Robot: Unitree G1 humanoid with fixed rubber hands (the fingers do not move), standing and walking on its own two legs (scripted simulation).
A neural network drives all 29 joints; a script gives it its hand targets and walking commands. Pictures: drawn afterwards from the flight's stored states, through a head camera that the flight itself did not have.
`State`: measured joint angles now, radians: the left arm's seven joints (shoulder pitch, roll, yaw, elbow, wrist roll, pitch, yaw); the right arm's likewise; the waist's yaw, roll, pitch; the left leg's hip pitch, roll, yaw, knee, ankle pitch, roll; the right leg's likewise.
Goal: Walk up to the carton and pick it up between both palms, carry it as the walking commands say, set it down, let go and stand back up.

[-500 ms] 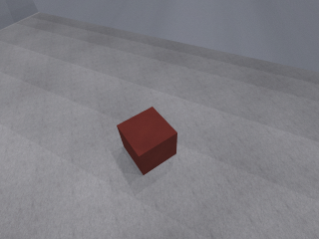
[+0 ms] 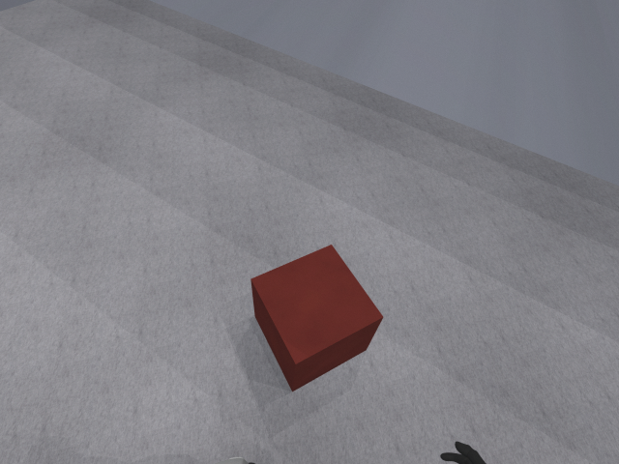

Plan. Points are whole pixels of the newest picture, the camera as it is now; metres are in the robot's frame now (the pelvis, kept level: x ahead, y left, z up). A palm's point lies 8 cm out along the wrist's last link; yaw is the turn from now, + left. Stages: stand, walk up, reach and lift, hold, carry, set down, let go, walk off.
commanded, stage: walk up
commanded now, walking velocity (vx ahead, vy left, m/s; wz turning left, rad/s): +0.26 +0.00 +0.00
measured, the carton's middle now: (312, 316) +0.60 -0.03 -0.63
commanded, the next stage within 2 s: none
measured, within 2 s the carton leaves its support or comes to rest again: neither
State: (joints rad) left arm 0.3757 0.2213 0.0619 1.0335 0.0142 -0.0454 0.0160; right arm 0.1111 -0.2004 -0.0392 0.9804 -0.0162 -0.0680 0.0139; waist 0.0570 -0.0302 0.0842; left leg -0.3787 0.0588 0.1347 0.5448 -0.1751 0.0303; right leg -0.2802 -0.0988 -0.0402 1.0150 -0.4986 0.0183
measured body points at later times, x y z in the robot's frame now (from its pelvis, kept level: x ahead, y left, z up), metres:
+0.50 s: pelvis +0.11 -0.06 +0.01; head +0.12 -0.08 +0.46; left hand +0.21 +0.16 -0.13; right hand +0.09 -0.27 -0.16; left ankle +0.08 +0.10 -0.73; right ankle +0.15 -0.15 -0.73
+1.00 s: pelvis +0.08 +0.01 +0.01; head +0.09 +0.03 +0.46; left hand +0.07 +0.25 -0.15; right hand +0.13 -0.22 -0.13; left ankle +0.09 +0.13 -0.73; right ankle +0.12 -0.13 -0.71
